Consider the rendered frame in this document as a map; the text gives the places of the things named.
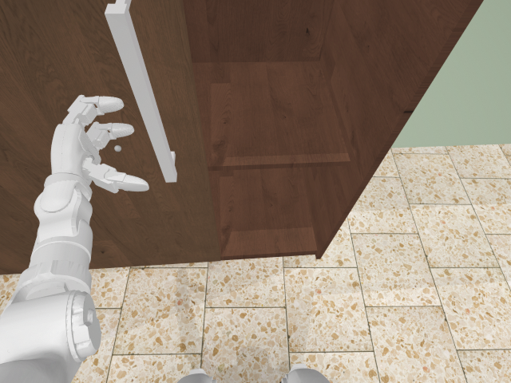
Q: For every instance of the robot left upper arm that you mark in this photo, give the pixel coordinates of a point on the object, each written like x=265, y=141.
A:
x=45, y=340

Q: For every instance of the right robot shin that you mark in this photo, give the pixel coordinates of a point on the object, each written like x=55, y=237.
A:
x=298, y=366

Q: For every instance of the handle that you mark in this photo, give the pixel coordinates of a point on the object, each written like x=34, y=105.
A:
x=124, y=35

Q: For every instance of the robot left hand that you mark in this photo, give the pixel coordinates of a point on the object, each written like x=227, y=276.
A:
x=71, y=146

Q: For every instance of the robot shin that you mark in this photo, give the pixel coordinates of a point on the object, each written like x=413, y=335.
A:
x=197, y=371
x=298, y=366

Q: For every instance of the left robot shin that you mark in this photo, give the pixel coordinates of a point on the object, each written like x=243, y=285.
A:
x=197, y=371

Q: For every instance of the robot left forearm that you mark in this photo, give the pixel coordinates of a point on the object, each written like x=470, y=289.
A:
x=62, y=250

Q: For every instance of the wardrobe door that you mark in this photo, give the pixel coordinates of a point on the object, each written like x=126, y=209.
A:
x=51, y=52

